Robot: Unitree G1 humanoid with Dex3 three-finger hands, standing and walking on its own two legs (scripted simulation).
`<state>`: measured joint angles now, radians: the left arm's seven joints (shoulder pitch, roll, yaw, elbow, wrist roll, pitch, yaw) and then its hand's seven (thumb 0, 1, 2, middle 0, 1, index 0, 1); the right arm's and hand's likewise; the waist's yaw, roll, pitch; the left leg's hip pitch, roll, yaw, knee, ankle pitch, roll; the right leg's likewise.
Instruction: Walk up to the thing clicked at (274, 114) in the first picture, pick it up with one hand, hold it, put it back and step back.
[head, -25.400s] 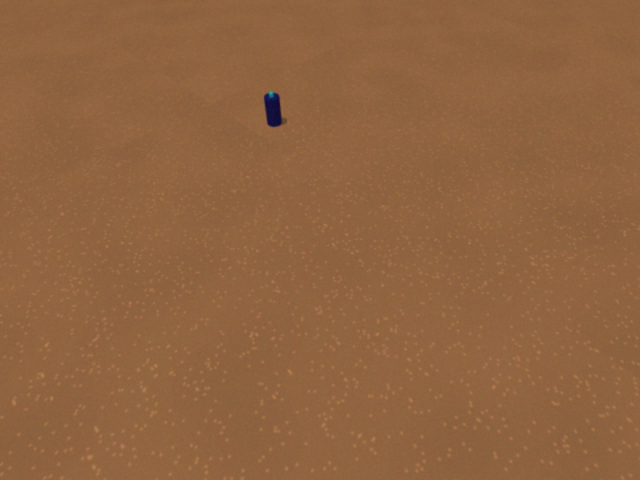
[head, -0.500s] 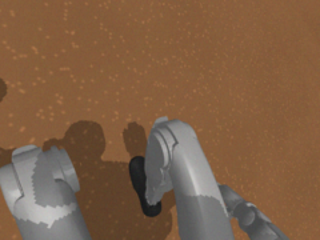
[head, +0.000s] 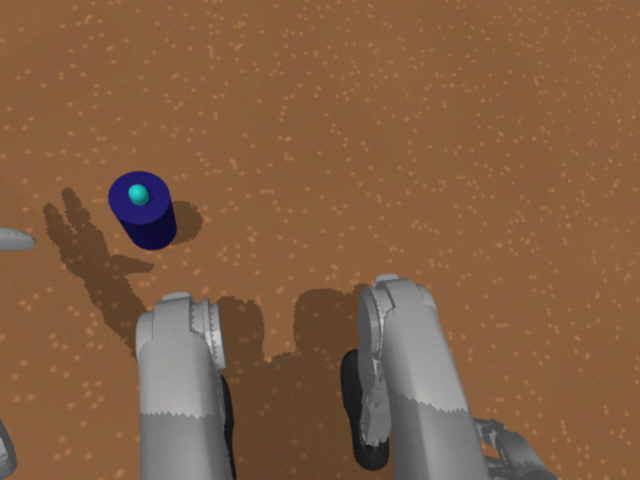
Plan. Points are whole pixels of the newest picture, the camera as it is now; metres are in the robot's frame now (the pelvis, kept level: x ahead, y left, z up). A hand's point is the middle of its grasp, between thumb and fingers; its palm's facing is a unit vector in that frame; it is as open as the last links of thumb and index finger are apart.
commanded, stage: home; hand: left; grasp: from the side
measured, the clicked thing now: (145, 211) +0.48 +0.25 -0.26
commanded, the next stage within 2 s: none
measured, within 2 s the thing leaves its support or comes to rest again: neither
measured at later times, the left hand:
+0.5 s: hand out of the picture +0.30 +0.28 +0.13, palm faces +0.26 -0.87 -0.42, open 17.4 cm
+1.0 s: hand out of the picture +0.23 +0.21 +0.30, palm faces +0.25 -0.92 -0.30, open 17.5 cm
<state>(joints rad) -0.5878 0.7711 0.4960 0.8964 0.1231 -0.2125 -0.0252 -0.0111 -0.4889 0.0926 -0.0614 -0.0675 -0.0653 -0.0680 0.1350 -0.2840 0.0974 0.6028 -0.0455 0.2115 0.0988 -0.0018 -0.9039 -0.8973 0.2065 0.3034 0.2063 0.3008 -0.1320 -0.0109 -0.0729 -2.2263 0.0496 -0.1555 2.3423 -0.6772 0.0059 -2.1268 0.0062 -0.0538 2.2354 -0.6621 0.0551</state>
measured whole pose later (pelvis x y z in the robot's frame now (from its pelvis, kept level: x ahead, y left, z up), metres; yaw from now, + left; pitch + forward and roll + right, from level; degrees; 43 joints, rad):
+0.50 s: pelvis +0.04 -0.02 +0.22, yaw +7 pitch +27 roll -3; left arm -0.04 0.38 0.21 0.43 0.02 0.07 0.11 -0.01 -0.54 0.06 -0.06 -0.05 -0.06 -0.05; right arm 0.11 -0.25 0.00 0.51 0.04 0.08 -0.08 0.00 -0.90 -0.90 0.20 0.30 0.20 0.30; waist -0.05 0.01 -0.18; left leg -1.45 0.07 -0.07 1.60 -0.62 -0.03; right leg -1.41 -0.02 -0.04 1.57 -0.62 0.01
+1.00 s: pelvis +0.08 +0.01 +0.35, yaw +8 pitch +10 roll -3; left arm 0.47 0.22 -0.02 -0.01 -0.02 0.27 0.18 -0.01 -0.55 0.05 -0.05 -0.05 -0.06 -0.05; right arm 0.30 -0.19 0.03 0.48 0.03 -0.04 -0.19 0.01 -0.90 -0.90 0.21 0.30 0.21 0.30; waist -0.04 0.05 -0.16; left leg -0.71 0.06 -0.02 1.03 -0.49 -0.01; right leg -0.66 -0.03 -0.04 0.96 -0.47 0.04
